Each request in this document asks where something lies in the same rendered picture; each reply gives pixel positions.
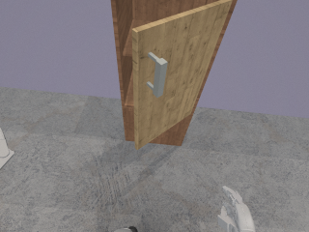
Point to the cupboard door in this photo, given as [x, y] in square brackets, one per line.
[187, 42]

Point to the robot right hand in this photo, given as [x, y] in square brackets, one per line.
[239, 217]

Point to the robot left hand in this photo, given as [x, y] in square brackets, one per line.
[5, 153]

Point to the handle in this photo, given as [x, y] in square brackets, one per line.
[160, 70]

